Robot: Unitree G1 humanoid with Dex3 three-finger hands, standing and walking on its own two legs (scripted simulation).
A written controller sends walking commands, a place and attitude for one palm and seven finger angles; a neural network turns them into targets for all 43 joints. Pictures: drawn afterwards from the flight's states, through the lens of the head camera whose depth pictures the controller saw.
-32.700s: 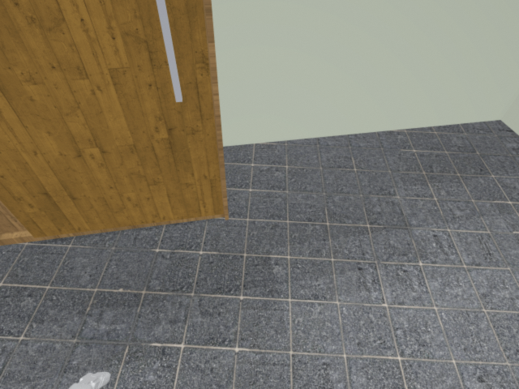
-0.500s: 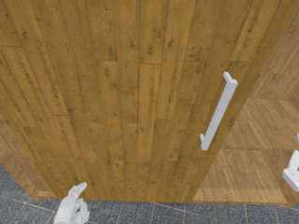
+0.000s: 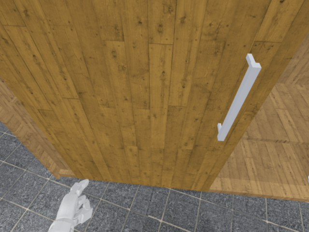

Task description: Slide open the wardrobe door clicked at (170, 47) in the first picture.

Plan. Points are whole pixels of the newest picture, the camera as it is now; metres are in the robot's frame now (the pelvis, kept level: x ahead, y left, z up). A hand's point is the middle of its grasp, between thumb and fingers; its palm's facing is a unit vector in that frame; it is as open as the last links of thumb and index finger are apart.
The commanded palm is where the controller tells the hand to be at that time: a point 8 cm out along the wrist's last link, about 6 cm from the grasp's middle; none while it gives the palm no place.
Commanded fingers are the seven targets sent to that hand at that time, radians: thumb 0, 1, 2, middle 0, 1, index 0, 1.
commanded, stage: step back with the hand held close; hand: right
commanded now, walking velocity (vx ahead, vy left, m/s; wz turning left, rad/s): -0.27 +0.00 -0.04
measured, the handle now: (233, 104) +0.45 -0.21 +0.09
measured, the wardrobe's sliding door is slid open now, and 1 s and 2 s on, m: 0.67 0.67 0.67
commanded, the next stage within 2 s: stop stepping back and stand still in 0.66 s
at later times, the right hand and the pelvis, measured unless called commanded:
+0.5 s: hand out of the picture +0.11 -0.28 +0.17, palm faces +0.52 +0.71 -0.47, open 7.4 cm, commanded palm +0.04 -0.31 +0.18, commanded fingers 0.00 -0.90 -0.90 0.20 0.30 0.20 0.30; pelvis -0.07 +0.00 -0.02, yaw -6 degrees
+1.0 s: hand out of the picture -0.01 -0.28 +0.19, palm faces +0.51 +0.77 -0.37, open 7.4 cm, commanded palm -0.07 -0.31 +0.18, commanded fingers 0.00 -0.90 -0.90 0.20 0.30 0.20 0.30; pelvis -0.19 -0.01 +0.00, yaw -3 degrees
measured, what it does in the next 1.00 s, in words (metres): walks backwards: right foot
